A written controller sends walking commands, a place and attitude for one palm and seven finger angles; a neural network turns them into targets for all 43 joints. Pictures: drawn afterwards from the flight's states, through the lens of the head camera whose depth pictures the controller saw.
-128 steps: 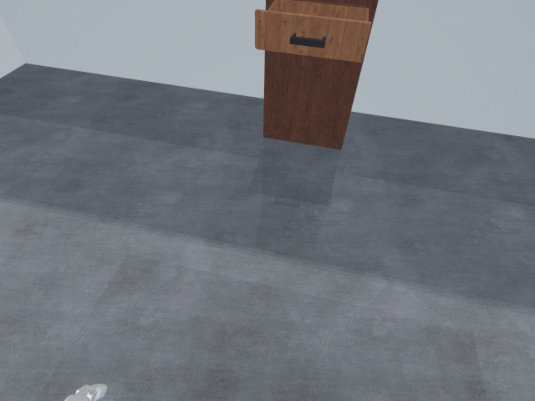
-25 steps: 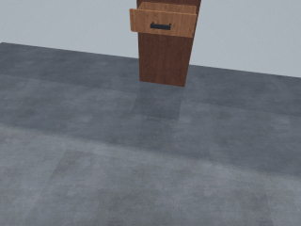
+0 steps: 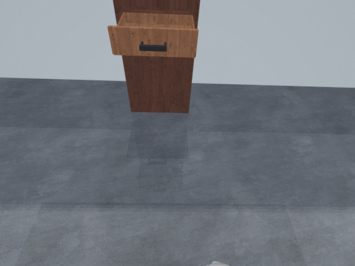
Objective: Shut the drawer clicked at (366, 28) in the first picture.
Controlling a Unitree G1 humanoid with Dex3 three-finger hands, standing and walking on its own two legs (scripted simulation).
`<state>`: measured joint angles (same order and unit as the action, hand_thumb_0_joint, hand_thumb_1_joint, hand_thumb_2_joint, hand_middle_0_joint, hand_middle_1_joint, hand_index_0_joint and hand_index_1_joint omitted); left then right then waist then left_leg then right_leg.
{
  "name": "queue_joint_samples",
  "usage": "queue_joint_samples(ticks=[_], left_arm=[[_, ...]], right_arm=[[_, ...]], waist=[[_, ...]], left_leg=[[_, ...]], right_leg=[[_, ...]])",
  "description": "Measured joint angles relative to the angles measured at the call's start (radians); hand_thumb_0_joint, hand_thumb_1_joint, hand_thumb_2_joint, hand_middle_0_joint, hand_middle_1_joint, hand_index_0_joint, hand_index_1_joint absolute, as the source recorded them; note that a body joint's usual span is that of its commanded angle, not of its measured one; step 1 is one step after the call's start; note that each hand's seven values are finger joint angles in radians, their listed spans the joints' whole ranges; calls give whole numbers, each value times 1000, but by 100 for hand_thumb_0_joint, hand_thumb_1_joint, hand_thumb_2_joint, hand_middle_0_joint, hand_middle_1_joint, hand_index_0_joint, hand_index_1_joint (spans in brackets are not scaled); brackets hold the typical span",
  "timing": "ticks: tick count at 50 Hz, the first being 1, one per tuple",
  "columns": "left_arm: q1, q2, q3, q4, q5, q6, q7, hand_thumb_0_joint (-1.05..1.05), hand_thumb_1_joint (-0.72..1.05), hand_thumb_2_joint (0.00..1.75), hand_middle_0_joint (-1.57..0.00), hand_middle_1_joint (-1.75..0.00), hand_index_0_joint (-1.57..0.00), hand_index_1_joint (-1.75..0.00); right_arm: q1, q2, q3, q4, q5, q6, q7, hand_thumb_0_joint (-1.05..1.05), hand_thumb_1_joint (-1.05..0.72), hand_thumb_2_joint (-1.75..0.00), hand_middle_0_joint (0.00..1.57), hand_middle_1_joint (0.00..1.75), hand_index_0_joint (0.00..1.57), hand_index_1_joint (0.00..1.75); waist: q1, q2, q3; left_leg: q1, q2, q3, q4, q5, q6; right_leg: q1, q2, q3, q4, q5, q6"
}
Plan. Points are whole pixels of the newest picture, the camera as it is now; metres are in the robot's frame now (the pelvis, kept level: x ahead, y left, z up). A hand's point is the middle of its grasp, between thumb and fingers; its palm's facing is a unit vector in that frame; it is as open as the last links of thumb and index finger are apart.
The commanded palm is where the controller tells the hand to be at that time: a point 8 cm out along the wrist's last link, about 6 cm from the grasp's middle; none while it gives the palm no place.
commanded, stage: walk to a spot facing it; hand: left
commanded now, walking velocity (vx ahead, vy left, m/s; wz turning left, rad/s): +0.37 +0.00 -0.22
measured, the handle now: (153, 45) +1.09 +0.19 -0.03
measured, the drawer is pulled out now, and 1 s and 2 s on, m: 0.29 0.29 0.29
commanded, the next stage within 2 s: turn to face it in 0.98 s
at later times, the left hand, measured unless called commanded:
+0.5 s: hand (119, 254) +0.19 +0.17 -0.18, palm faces -0.01 -0.99 -0.16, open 7.3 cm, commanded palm none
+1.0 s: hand (139, 146) +0.55 +0.18 -0.17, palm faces -0.23 -0.96 -0.14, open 7.3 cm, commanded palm none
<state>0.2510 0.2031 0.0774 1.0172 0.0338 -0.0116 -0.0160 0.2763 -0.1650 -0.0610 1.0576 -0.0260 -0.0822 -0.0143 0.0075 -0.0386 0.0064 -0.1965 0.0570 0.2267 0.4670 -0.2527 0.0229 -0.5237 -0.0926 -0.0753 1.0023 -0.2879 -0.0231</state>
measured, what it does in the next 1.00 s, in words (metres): walks ahead: right foot, then left foot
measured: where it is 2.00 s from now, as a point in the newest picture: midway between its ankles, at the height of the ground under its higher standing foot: (184, 213)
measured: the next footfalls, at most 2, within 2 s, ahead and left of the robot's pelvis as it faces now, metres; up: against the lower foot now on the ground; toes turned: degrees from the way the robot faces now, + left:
right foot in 0.16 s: +0.19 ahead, -0.14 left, +0.00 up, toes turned -10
left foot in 0.58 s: +0.40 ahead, +0.11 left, +0.00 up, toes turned +6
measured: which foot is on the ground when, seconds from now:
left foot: down 0.00-0.18, up 0.20-0.56, down 0.58-1.00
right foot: up 0.00-0.14, down 0.16-0.58, up 0.60-1.00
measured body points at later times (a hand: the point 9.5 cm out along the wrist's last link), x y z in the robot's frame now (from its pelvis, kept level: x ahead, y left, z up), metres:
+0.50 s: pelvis +0.22 -0.01 +0.00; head +0.23 +0.01 +0.45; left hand +0.19 +0.22 -0.16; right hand +0.26 -0.25 -0.14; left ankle +0.32 +0.11 -0.71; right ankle +0.15 -0.13 -0.74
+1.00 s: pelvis +0.42 +0.03 +0.00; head +0.44 +0.04 +0.45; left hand +0.56 +0.23 -0.15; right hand +0.31 -0.17 -0.15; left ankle +0.36 +0.10 -0.74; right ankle +0.51 -0.14 -0.67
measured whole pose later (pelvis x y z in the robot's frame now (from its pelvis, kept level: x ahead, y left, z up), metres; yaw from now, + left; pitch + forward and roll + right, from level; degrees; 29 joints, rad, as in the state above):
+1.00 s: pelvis +0.42 +0.03 +0.00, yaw -14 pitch -2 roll +0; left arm 0.15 0.18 0.08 1.00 0.03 0.03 -0.04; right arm 0.42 -0.11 -0.03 1.10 -0.02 -0.08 -0.02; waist -0.03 -0.03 0.06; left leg 0.02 0.05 0.34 0.35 -0.34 0.03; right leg -0.62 -0.11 -0.10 0.91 -0.14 0.01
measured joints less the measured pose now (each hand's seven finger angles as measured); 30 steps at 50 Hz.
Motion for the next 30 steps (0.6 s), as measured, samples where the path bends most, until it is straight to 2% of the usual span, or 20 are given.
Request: queue_joint_samples(ticks=[4, 8, 9, 11, 13, 15, 17, 20, 25, 28, 29, 30], left_arm=[[-78, -4, -3, -45, -1, -1, -11, 1, 92, 90, -19, -29, -19, -30], [-114, -5, -9, -67, 1, -14, -17, 0, 92, 90, -19, -29, -20, -30], [-120, -5, -11, -69, 3, -26, -15, 0, 92, 90, -19, -29, -20, -30], [-118, -12, -18, -66, -4, -50, -9, 0, 92, 90, -19, -29, -20, -30], [-89, -22, -26, -53, -10, -56, -1, 0, 91, 90, -19, -29, -20, -30], [-47, -35, -33, -29, -10, -53, 7, 0, 91, 90, -20, -29, -20, -30], [-4, -36, -26, -1, -12, -52, 20, 0, 93, 90, -20, -29, -20, -30], [53, -31, -30, 43, -9, -52, 19, 0, 94, 90, -20, -29, -20, -30], [124, -32, -36, 97, -6, -49, 14, 0, 93, 90, -20, -29, -20, -30], [163, -32, -32, 119, -7, -41, 11, 1, 92, 90, -20, -29, -20, -30], [177, -34, -30, 124, -8, -37, 9, 1, 92, 90, -20, -29, -20, -30], [178, -32, -27, 132, -12, -28, 7, 1, 92, 90, -20, -29, -20, -30]], right_arm=[[54, -20, -2, 30, -4, 15, 12, -1, -94, -90, 20, 30, 20, 30], [107, -24, 0, 51, -8, 32, 19, 0, -93, -90, 20, 30, 20, 30], [118, -23, 2, 58, -4, 37, 22, 0, -92, -90, 20, 30, 20, 30], [111, -22, 8, 71, 2, 56, 28, 0, -92, -90, 20, 30, 20, 30], [92, -20, 8, 75, 3, 67, 32, 0, -92, -90, 20, 30, 20, 30], [65, -20, 7, 62, 0, 68, 33, 1, -92, -90, 20, 30, 20, 30], [38, -15, 7, 39, -1, 65, 34, 1, -92, -90, 20, 30, 20, 30], [-5, -8, 5, 4, 0, 62, 39, 1, -92, -90, 20, 30, 20, 30], [-73, -6, 6, -30, 5, 53, 51, 0, -92, -90, 20, 30, 20, 30], [-97, -8, 9, -44, 6, 38, 53, 0, -92, -90, 20, 30, 20, 30], [-102, -10, 11, -52, 4, 26, 50, 0, -91, -90, 20, 30, 20, 30], [-112, -6, 11, -55, -1, 13, 44, 0, -91, -90, 20, 30, 20, 30]], waist=[[-25, 25, 10], [-48, 47, 22], [-47, 54, 26], [-43, 66, 41], [-38, 67, 42], [-37, 68, 34], [-38, 63, 23], [-34, 54, 13], [3, 42, 20], [22, 30, 23], [24, 26, 24], [23, 12, 31]], left_leg=[[77, 1, 20, -34, -33, -17], [116, 32, 28, 37, -126, -53], [95, 52, 23, 115, -164, -49], [-6, 62, -54, 387, -228, -32], [-119, 53, -113, 614, -185, -22], [-208, 61, -134, 691, -109, -25], [-274, 76, -140, 665, -57, -37], [-331, 93, -138, 546, -6, -50], [-320, 89, -125, 299, 33, -44], [-247, 67, -102, 174, 38, -32], [-216, 58, -95, 138, 45, -18], [-216, 49, -82, 169, 41, 4]], right_leg=[[31, -13, -14, -229, 44, 12], [138, 11, -36, -402, 54, 3], [152, 21, -42, -413, 91, -10], [159, 40, -52, -365, 56, -22], [201, 56, -52, -390, 25, -24], [255, 70, -50, -459, 36, -15], [305, 82, -49, -526, 46, -15], [368, 91, -45, -600, 49, -9], [452, 92, -39, -633, -1, 24], [489, 77, -33, -586, -73, 53], [480, 68, -24, -528, -115, 52], [441, 51, -13, -410, -153, 39]])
